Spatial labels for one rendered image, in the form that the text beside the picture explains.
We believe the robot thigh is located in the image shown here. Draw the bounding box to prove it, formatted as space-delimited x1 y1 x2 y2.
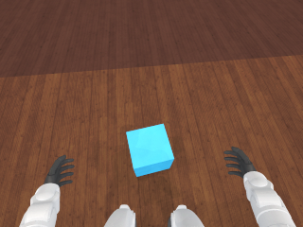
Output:
104 208 135 227
170 208 204 227

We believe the right robot thigh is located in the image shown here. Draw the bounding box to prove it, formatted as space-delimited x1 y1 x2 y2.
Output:
170 208 204 227

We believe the carton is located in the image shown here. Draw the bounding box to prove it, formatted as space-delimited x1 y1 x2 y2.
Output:
126 124 174 177

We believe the left robot thigh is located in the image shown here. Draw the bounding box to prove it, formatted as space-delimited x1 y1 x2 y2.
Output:
104 208 135 227

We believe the right robot hand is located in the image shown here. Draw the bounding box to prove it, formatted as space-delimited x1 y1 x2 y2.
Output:
223 147 256 178

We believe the robot left forearm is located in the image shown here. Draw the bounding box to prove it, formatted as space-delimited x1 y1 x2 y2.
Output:
19 183 61 227

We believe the left robot hand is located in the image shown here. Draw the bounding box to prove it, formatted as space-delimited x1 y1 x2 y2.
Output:
44 154 75 187

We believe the robot right forearm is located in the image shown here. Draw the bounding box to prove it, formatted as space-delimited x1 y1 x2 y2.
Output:
243 171 296 227

